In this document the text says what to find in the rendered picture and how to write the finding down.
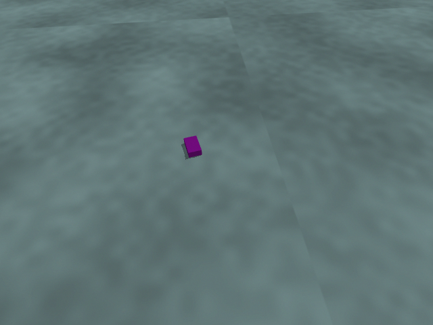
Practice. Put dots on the small box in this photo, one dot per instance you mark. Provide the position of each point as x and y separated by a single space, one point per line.
192 146

